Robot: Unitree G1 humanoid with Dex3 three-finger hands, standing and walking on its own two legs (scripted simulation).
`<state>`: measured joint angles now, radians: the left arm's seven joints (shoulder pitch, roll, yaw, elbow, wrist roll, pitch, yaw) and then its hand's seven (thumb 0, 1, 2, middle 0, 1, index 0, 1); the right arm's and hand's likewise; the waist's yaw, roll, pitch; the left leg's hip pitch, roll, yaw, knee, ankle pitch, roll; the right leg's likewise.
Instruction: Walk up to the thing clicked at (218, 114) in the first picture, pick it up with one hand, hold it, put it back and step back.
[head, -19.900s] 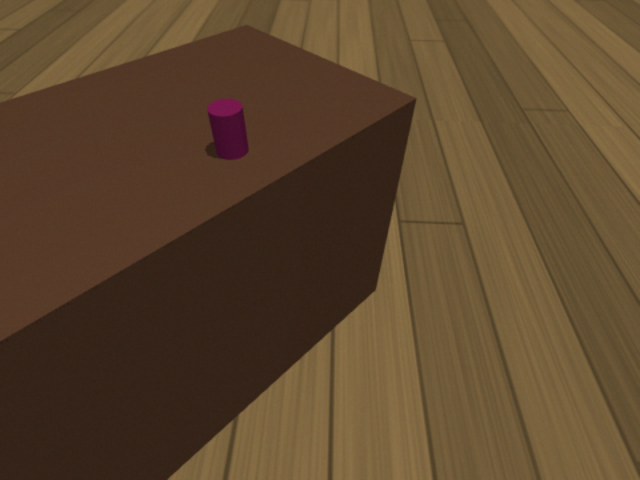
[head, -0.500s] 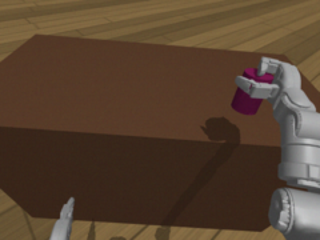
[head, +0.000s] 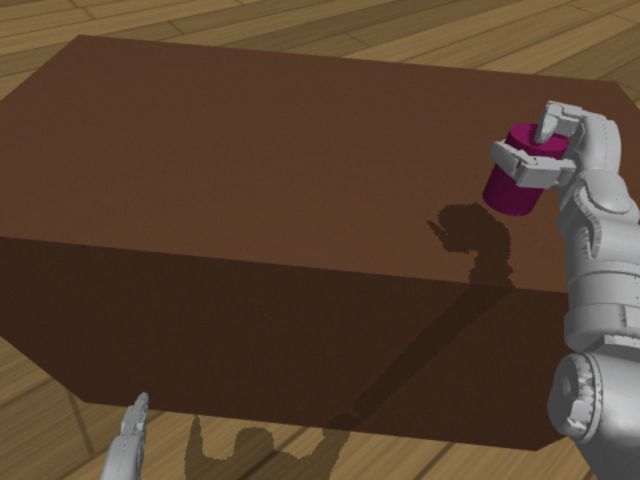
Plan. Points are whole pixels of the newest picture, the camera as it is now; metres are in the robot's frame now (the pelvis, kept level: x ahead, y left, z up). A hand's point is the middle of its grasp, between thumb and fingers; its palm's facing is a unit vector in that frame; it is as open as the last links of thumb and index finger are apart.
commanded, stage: crouch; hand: right
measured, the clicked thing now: (521, 170) +0.46 -0.20 +0.18
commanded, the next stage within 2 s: lower in 0.40 s
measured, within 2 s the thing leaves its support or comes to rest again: rests again in 1.34 s
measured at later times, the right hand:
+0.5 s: hand (517, 144) +0.49 -0.19 +0.19, palm faces +0.17 +0.98 -0.03, open 5.5 cm
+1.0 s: hand (497, 168) +0.51 -0.19 +0.14, palm faces +0.16 +0.99 +0.00, open 5.6 cm
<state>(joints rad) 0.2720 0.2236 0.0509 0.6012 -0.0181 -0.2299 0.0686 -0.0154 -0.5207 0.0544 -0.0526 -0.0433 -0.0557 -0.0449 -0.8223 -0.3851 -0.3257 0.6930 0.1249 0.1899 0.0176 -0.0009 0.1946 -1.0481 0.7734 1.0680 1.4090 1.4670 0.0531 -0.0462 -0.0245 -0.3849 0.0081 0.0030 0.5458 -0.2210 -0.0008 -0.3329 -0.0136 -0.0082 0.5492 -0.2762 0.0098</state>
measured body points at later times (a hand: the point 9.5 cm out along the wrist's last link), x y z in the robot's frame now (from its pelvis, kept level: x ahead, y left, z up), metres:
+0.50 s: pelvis +0.01 +0.00 +0.00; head +0.04 +0.01 +0.45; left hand +0.14 +0.26 -0.09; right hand +0.48 -0.25 +0.20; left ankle +0.04 +0.12 -0.73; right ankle +0.00 -0.13 -0.73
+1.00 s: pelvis +0.01 -0.01 -0.01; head +0.07 -0.01 +0.44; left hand +0.14 +0.26 -0.08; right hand +0.49 -0.25 +0.14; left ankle +0.04 +0.12 -0.73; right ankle +0.00 -0.13 -0.73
